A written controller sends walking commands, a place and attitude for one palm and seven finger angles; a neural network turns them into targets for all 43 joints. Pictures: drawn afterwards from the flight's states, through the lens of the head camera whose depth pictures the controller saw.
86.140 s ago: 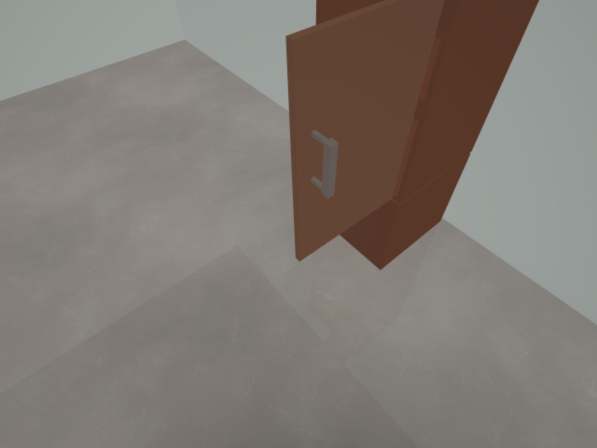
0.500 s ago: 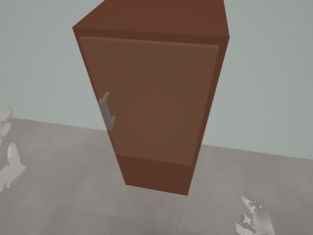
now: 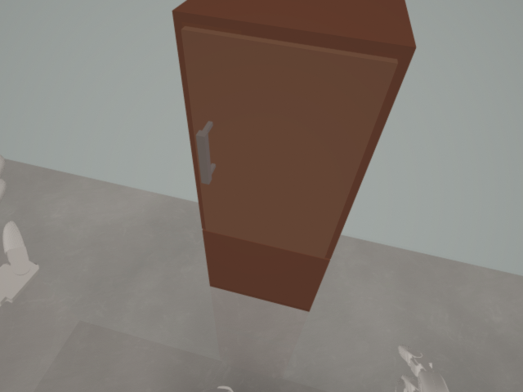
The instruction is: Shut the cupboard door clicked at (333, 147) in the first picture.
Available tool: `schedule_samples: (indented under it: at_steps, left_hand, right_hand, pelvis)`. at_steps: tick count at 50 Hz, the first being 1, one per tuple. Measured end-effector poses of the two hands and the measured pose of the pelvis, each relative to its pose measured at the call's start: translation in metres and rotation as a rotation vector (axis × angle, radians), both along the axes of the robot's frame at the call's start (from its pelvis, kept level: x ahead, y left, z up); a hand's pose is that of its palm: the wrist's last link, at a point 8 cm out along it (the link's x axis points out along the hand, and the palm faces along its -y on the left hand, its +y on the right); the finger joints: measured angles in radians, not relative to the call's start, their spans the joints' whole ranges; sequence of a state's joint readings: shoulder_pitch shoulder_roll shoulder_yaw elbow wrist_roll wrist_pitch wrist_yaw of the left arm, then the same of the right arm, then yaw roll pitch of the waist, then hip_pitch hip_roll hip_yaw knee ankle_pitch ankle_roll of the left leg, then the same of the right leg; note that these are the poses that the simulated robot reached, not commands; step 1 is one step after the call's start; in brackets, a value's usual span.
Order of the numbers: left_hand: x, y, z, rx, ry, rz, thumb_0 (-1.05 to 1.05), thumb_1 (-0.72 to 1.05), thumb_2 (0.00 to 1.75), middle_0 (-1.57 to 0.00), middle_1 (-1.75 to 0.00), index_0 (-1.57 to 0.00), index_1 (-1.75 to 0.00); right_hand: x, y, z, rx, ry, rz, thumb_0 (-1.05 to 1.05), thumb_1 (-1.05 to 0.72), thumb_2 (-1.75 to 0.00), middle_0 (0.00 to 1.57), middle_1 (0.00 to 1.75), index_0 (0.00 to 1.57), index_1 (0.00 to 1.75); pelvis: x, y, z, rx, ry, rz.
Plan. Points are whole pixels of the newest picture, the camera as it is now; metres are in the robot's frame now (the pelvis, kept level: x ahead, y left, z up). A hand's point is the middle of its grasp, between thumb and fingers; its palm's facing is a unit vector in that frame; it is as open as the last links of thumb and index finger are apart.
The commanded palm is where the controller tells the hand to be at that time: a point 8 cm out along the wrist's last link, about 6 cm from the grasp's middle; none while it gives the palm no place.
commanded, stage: step back with the hand held close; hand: left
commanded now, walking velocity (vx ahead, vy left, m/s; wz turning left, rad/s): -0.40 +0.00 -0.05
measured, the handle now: (207, 153) +0.59 +0.16 +0.01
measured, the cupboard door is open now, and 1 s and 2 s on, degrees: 0 0 0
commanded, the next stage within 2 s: stop stepping back and stand still in 0.40 s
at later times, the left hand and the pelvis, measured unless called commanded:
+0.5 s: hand out of the picture +0.12 +0.26 +0.19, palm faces +0.32 -0.86 -0.40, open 7.4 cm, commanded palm +0.05 +0.32 +0.19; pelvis -0.09 +0.02 +0.00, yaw -2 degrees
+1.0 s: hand out of the picture -0.04 +0.32 +0.21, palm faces +0.34 -0.81 -0.48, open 7.4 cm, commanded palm -0.07 +0.37 +0.19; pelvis -0.24 +0.08 +0.00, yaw -4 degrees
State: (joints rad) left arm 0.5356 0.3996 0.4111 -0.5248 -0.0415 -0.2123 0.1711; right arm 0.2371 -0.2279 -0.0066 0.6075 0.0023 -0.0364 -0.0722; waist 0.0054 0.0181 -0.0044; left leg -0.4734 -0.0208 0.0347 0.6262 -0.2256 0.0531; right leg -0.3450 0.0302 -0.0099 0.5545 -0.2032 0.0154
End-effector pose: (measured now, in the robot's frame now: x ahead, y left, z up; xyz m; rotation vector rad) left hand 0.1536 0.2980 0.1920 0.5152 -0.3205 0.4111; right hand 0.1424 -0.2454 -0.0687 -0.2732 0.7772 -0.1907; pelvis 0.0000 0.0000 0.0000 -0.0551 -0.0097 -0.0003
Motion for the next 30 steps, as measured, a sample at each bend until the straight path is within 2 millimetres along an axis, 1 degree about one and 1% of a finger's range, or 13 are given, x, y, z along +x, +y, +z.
schedule_samples:
  at_steps: [4,6,10,13,16,19,22,24,26,28,30]
  left_hand:
    - [-0.004,0.009,0.001,0.018,-0.027,-0.024,0.01,0.89,0.9,-0.21,-0.3,-0.21,-0.31]
    - [-0.007,0.015,0.004,0.036,-0.033,-0.029,0.01,0.89,0.9,-0.21,-0.3,-0.21,-0.31]
    - [-0.021,0.023,0.012,0.046,-0.05,-0.029,0.01,0.89,0.9,-0.21,-0.3,-0.21,-0.31]
    - [-0.033,0.02,0.012,0.028,-0.053,-0.047,0.01,0.89,0.9,-0.21,-0.3,-0.21,-0.31]
    - [-0.042,0.01,0.006,0.017,-0.056,-0.091,0.01,0.89,0.9,-0.21,-0.3,-0.2,-0.3]
    - [-0.047,0.001,0.005,-0.013,-0.07,-0.149,0.01,0.89,0.9,-0.21,-0.3,-0.21,-0.31]
    - [-0.055,0.001,0.007,0.0,-0.094,-0.198,0.01,0.89,0.9,-0.21,-0.3,-0.21,-0.31]
    - [-0.062,0.006,0.009,0.022,-0.097,-0.211,0.01,0.89,0.9,-0.21,-0.3,-0.21,-0.31]
    - [-0.072,0.017,0.011,0.049,-0.085,-0.199,0.01,0.89,0.9,-0.21,-0.3,-0.21,-0.31]
    - [-0.088,0.028,0.014,0.073,-0.065,-0.171,0.01,0.89,0.9,-0.21,-0.3,-0.21,-0.31]
    - [-0.11,0.037,0.014,0.09,-0.05,-0.146,0.01,0.89,0.9,-0.21,-0.3,-0.21,-0.31]
  right_hand:
    - [-0.007,0.006,0.004,-0.018,-0.024,-0.012,0.01,-0.9,-0.89,0.2,0.3,0.2,0.3]
    - [-0.011,0.011,0.007,-0.019,-0.039,-0.01,0.01,-0.9,-0.89,0.2,0.3,0.2,0.3]
    - [-0.017,0.022,0.014,-0.001,-0.057,0.009,0.01,-0.9,-0.89,0.2,0.3,0.2,0.3]
    - [-0.022,0.028,0.017,0.013,-0.076,0.032,0.01,-0.9,-0.89,0.2,0.3,0.2,0.3]
    - [-0.031,0.03,0.014,0.016,-0.087,0.051,0.01,-0.9,-0.89,0.2,0.3,0.2,0.3]
    - [-0.049,0.03,0.012,0.012,-0.073,0.031,0.01,-0.9,-0.89,0.2,0.3,0.2,0.3]
    - [-0.071,0.027,0.012,-0.007,-0.071,-0.012,0.01,-0.9,-0.89,0.2,0.3,0.21,0.3]
    - [-0.086,0.026,0.012,-0.019,-0.069,-0.04,0.01,-0.9,-0.89,0.2,0.3,0.21,0.3]
    - [-0.102,0.025,0.012,-0.026,-0.056,-0.057,0.01,-0.9,-0.89,0.2,0.3,0.2,0.3]
    - [-0.117,0.026,0.012,-0.026,-0.042,-0.059,0.01,-0.9,-0.89,0.2,0.3,0.2,0.3]
    - [-0.133,0.028,0.012,-0.029,-0.031,-0.052,0.01,-0.9,-0.89,0.2,0.3,0.2,0.3]
  pelvis:
    - [-0.011,0.008,-0.002,-0.022,-0.007,0.0]
    - [-0.017,0.01,-0.001,-0.037,-0.005,0.009]
    - [-0.028,0.01,0.003,-0.05,0.025,0.003]
    - [-0.04,0.01,0.005,-0.04,0.056,-0.027]
    - [-0.059,0.009,0.0,-0.026,0.072,-0.066]
    - [-0.074,0.013,0.001,-0.038,0.041,-0.058]
    - [-0.083,0.017,-0.003,-0.045,0.014,-0.044]
    - [-0.09,0.021,-0.005,-0.057,0.006,-0.034]
    - [-0.1,0.023,-0.004,-0.067,0.009,-0.019]
    - [-0.113,0.025,-0.002,-0.072,0.011,0.0]
    - [-0.124,0.03,-0.002,-0.066,-0.001,0.0]
